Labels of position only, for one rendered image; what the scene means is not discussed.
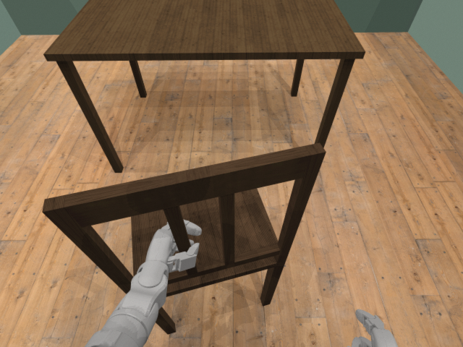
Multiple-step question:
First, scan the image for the chair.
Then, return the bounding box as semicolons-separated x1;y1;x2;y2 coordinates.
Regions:
42;143;326;334

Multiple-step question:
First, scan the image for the table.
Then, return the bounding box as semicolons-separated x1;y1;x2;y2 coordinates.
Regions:
43;0;365;173

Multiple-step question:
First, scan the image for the robot right hand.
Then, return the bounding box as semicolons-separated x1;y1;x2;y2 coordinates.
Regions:
347;309;398;347

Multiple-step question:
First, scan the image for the robot left hand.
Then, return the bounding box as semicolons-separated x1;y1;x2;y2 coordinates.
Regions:
145;219;202;273

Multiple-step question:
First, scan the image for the robot left forearm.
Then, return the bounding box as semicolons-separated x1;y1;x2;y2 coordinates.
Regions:
85;260;169;347

